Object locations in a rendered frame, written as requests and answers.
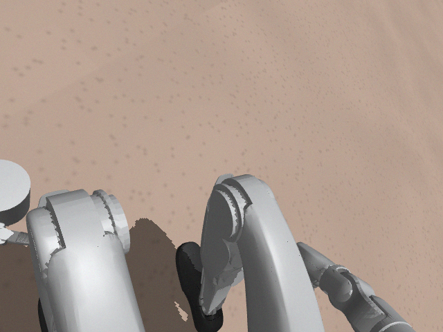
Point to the right robot foot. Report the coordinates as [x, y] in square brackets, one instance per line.
[189, 268]

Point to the right robot arm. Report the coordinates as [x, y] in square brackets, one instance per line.
[356, 299]

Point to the right robot hand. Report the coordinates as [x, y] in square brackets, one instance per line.
[315, 263]

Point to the left robot hand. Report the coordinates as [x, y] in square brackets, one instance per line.
[11, 236]

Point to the can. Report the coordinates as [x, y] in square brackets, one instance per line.
[14, 192]

